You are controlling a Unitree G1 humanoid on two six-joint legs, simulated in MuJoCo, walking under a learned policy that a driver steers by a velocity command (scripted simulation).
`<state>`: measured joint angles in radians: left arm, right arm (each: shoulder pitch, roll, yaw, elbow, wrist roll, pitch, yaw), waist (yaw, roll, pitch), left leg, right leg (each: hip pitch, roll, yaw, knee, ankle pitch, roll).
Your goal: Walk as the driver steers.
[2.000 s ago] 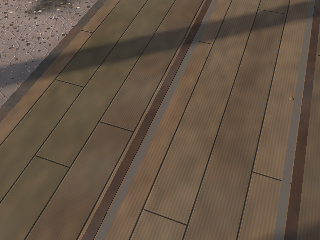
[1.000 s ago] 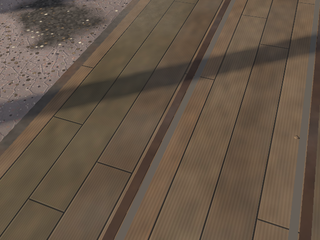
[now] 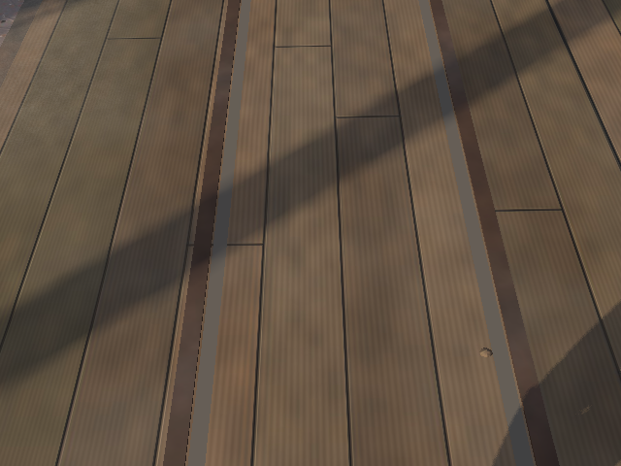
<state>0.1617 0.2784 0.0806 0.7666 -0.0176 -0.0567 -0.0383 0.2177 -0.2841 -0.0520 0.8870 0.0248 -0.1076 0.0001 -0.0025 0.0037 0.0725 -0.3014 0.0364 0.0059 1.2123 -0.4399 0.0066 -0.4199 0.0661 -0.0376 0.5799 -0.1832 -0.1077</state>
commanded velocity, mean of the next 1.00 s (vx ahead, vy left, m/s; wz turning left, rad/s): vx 0.50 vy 0.00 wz -0.35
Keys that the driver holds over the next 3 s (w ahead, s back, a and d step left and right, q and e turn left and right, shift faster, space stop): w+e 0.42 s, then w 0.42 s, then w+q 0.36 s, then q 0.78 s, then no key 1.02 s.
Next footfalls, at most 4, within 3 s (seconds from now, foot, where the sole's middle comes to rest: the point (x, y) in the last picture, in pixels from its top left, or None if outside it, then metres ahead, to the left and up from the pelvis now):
0.38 left None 0.43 0.11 -0.76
0.88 right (435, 391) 0.59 -0.22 -0.76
1.40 left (356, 267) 0.92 -0.07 -0.76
1.86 right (443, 257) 0.94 -0.29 -0.76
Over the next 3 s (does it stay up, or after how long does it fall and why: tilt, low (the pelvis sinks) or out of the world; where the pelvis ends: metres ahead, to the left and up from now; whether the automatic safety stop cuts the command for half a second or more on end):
stays up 0.84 -0.18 0.01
